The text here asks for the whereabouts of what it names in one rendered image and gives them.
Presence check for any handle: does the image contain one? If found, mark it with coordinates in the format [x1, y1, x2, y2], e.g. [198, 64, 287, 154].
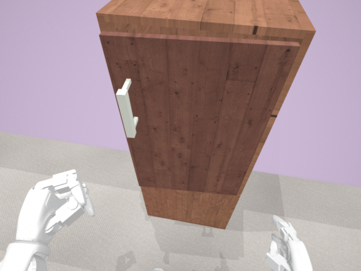
[116, 78, 138, 138]

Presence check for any right robot hand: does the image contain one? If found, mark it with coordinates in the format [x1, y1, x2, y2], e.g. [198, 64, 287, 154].
[266, 215, 313, 271]

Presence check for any cupboard door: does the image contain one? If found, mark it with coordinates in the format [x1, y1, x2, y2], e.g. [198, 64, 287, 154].
[99, 31, 301, 195]

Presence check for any robot left forearm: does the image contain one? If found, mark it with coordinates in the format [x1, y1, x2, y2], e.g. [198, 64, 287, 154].
[0, 241, 51, 271]

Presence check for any left robot hand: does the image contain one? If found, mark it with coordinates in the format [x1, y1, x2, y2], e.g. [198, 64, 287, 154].
[16, 169, 95, 245]

